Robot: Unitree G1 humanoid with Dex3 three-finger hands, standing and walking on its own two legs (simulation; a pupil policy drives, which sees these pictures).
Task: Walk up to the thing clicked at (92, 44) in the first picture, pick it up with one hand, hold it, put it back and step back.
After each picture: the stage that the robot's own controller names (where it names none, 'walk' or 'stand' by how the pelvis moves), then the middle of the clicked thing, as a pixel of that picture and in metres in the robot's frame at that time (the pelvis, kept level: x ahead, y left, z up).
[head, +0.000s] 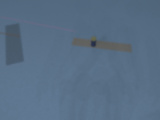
stand; (93, 41) +1.54 -0.09 -0.72
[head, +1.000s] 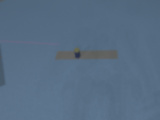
walk; (77, 53) +1.39 +0.22 -0.69
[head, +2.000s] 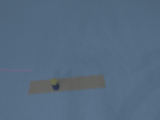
walk; (55, 84) +0.86 +0.38 -0.70
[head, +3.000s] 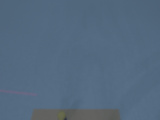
walk; (62, 118) +0.56 +0.25 -0.71
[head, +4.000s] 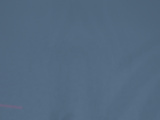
stand; out of the picture +0.41 +0.23 -0.71
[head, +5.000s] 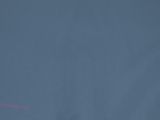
stand; out of the picture +0.41 +0.20 -0.72
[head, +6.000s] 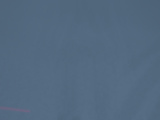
stand; out of the picture +0.41 +0.21 -0.73
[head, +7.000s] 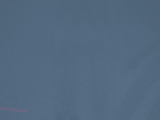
stand; out of the picture +0.41 +0.22 -0.73
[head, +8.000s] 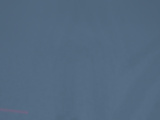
stand; out of the picture +0.40 +0.22 -0.73
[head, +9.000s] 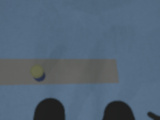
go down; (38, 73) +0.46 +0.23 -0.42
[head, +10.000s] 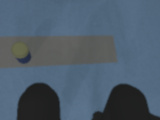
go down; (22, 53) +0.47 +0.27 -0.30
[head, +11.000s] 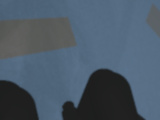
close in; out of the picture +0.45 +0.31 -0.23
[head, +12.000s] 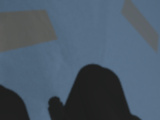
close; out of the picture +0.45 +0.32 -0.22
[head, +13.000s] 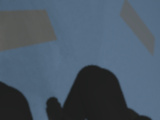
lift; out of the picture +0.43 +0.30 -0.23
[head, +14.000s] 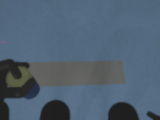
lift; (24, 84) +0.34 +0.22 -0.05
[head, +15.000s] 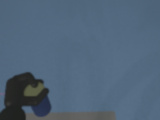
hold; (38, 100) +0.32 +0.18 -0.02
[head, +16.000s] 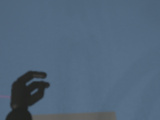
hold; out of the picture +0.17 +0.03 -0.70
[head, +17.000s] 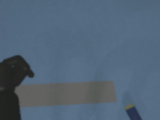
crouch; (132, 113) +0.35 -0.35 -0.56
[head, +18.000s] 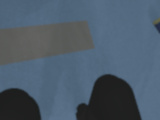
lower; out of the picture +0.66 -0.65 -0.29
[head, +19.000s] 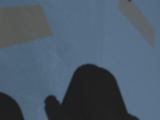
lower; out of the picture +1.03 -0.88 -0.25
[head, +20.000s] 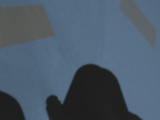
lower; out of the picture +1.29 -1.19 -0.25
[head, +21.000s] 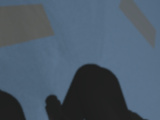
lower; out of the picture +1.55 -1.48 -0.25
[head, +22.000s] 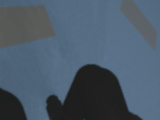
lower; out of the picture +1.80 -1.78 -0.26
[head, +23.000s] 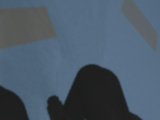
open; out of the picture +2.05 -2.07 -0.25
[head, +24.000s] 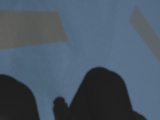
stand; out of the picture +2.29 -2.36 -0.26
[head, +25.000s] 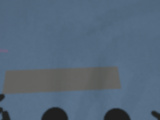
walk; out of the picture +1.71 -3.18 -0.51
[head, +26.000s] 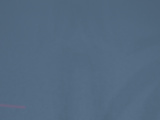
stand; out of the picture +1.66 -3.59 -0.69
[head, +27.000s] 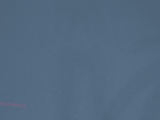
stand; out of the picture +1.84 -3.90 -0.69
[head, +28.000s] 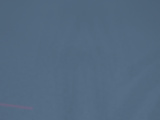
stand; out of the picture +1.99 -4.25 -0.74
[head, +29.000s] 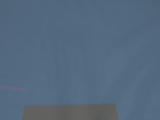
walk; out of the picture +2.21 -4.58 -0.73
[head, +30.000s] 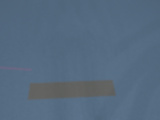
walk; out of the picture +2.75 -4.79 -0.73
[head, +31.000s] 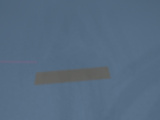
stand; out of the picture +3.60 -4.77 -0.73
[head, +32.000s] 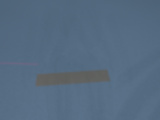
stand; out of the picture +3.56 -5.23 -0.75
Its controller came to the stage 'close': yes
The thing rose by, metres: 0.70
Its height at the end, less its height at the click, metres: -0.02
